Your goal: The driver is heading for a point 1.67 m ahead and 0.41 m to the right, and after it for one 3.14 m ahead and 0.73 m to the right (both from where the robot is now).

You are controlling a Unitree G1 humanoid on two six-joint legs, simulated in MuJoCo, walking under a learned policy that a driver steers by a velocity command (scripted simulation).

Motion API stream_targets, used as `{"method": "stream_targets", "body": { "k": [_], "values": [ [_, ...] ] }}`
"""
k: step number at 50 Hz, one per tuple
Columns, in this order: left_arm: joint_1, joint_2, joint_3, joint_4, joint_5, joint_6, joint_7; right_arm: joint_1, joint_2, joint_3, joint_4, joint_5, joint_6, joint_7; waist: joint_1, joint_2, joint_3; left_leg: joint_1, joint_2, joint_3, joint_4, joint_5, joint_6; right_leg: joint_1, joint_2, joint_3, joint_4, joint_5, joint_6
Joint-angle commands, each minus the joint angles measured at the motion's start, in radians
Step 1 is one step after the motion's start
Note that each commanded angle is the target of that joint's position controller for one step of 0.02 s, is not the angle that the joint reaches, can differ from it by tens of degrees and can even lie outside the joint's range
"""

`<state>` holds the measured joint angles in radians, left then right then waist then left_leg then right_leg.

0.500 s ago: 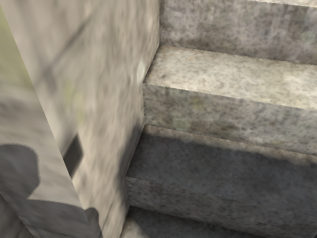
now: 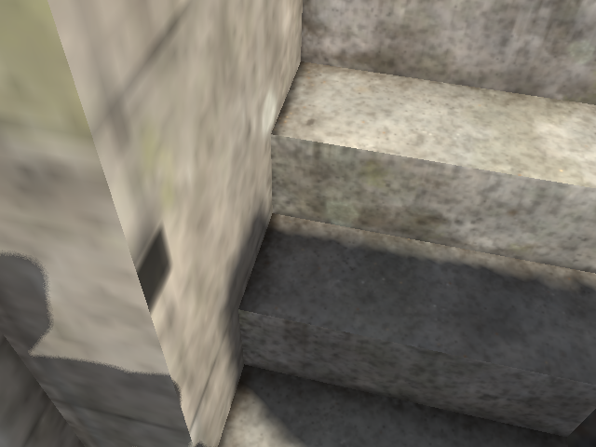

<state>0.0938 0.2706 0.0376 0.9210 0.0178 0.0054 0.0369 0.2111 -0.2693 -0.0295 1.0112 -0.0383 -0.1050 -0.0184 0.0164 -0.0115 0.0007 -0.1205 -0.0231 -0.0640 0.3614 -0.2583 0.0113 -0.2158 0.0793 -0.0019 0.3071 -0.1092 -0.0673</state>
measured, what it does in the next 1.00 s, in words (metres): stands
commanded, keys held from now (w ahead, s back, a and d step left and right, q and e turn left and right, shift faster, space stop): no key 0.36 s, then w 0.64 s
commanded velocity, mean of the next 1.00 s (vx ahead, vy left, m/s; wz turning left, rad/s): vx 0.14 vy -0.03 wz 0.00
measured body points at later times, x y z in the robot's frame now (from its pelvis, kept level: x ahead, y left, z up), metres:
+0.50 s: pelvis +0.00 +0.01 +0.00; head +0.01 +0.01 +0.45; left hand +0.12 +0.26 -0.12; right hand +0.08 -0.25 -0.14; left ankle -0.04 +0.11 -0.75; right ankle +0.03 -0.08 -0.75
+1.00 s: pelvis +0.03 +0.00 +0.00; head +0.03 +0.01 +0.45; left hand +0.17 +0.28 -0.11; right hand +0.14 -0.26 -0.11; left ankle -0.04 +0.11 -0.75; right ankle +0.03 -0.08 -0.75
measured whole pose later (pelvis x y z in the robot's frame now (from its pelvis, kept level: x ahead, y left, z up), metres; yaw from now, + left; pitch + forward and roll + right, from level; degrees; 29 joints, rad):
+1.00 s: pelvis +0.03 +0.00 +0.00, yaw +0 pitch +1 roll -1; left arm 0.10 0.28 0.05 0.90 0.02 -0.02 0.04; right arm 0.14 -0.26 0.00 0.99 -0.03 -0.10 -0.01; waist 0.01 -0.01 -0.03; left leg -0.03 -0.01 -0.06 0.25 -0.24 0.01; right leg -0.12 0.09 0.02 0.19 -0.09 -0.06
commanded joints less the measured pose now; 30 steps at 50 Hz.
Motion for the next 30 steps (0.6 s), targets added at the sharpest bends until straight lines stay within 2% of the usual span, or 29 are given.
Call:
{"method": "stream_targets", "body": {
  "k": [1,4,5,6,9,18,20,21,22,24,25,26,27,30],
  "values": [
    [-0.028,0.083,0.020,-0.086,0.002,-0.012,-0.002,0.008,-0.099,-0.019,-0.037,-0.002,-0.012,0.000,0.001,0.045,-0.043,-0.121,0.116,-0.102,-0.079,0.050,0.002,0.123,-0.170,0.160,-0.021,0.096,-0.037],
    [-0.030,0.086,0.024,-0.108,0.003,-0.019,-0.008,0.005,-0.113,-0.022,-0.036,-0.002,-0.013,0.002,-0.002,0.038,-0.036,-0.118,0.116,-0.105,-0.083,0.040,0.005,0.110,-0.172,0.161,-0.027,0.082,-0.035],
    [-0.052,0.082,0.025,-0.121,0.003,-0.021,-0.011,0.004,-0.110,-0.018,-0.029,0.006,-0.014,0.004,-0.003,0.038,-0.045,-0.122,0.121,-0.107,-0.088,0.053,0.014,0.122,-0.165,0.159,-0.014,0.084,-0.036],
    [-0.042,0.094,0.029,-0.123,0.002,-0.028,-0.007,-0.001,-0.126,-0.022,-0.026,0.008,-0.013,0.001,-0.002,0.038,-0.036,-0.128,0.124,-0.108,-0.101,0.055,0.025,0.118,-0.156,0.161,-0.014,0.075,-0.018],
    [-0.040,0.087,0.031,-0.134,0.003,-0.041,-0.008,-0.006,-0.122,-0.020,-0.011,0.009,-0.011,-0.001,0.003,0.026,-0.033,-0.134,0.119,-0.106,-0.109,0.045,0.029,0.130,-0.161,0.166,-0.024,0.074,-0.005],
    [-0.027,0.078,0.038,-0.156,0.000,-0.044,-0.008,-0.018,-0.119,-0.022,0.007,0.012,-0.011,0.005,0.000,0.004,-0.052,-0.123,0.118,-0.103,-0.100,0.070,0.029,0.141,-0.165,0.167,-0.012,0.125,0.001],
    [-0.019,0.087,0.042,-0.145,-0.012,-0.032,0.002,-0.055,-0.126,-0.022,-0.029,-0.004,-0.021,0.013,-0.015,0.003,-0.058,-0.095,0.147,-0.132,-0.120,0.068,0.042,0.112,-0.147,0.157,-0.005,0.071,0.008],
    [0.079,0.014,0.006,-0.071,0.014,-0.039,-0.001,-0.013,-0.002,0.018,-0.001,0.047,0.005,-0.003,0.037,0.047,-0.044,-0.118,0.137,-0.122,-0.140,0.060,0.025,0.193,-0.168,0.119,-0.035,-0.014,0.021],
    [0.095,0.019,0.003,-0.050,0.012,-0.042,0.001,-0.025,-0.002,0.024,-0.014,0.047,0.014,-0.009,0.033,0.039,-0.004,-0.093,0.116,-0.109,-0.130,0.068,0.016,0.149,-0.163,0.134,-0.055,-0.041,0.024],
    [0.089,0.058,-0.001,-0.020,0.006,-0.049,0.005,-0.009,-0.051,0.015,-0.027,0.027,0.021,-0.016,0.015,0.030,0.025,-0.036,0.104,-0.102,-0.110,0.071,0.007,0.084,-0.166,0.149,-0.083,-0.077,0.021],
    [0.075,0.068,-0.004,-0.012,0.003,-0.052,0.004,0.000,-0.062,0.013,-0.032,0.022,0.022,-0.016,0.004,0.017,0.026,-0.015,0.106,-0.102,-0.106,0.079,0.007,0.068,-0.163,0.149,-0.090,-0.077,0.019],
    [0.046,0.059,-0.010,-0.010,-0.002,-0.053,-0.003,0.005,-0.049,0.021,-0.034,0.016,0.024,-0.030,-0.009,0.007,0.017,0.022,0.112,-0.103,-0.109,0.088,0.016,0.055,-0.164,0.148,-0.100,-0.057,0.019],
    [0.037,0.057,-0.013,-0.004,-0.004,-0.057,-0.007,0.009,-0.054,0.021,-0.038,0.016,0.024,-0.036,-0.012,0.009,0.015,0.032,0.114,-0.102,-0.104,0.095,0.020,0.059,-0.160,0.146,-0.099,-0.039,0.020],
    [0.035,0.064,-0.018,0.026,-0.007,-0.067,-0.010,0.008,-0.053,0.025,-0.055,0.020,0.021,-0.040,-0.015,0.018,0.010,0.037,0.124,-0.100,-0.102,0.126,0.024,0.093,-0.154,0.140,-0.092,0.029,0.015]
  ]
}}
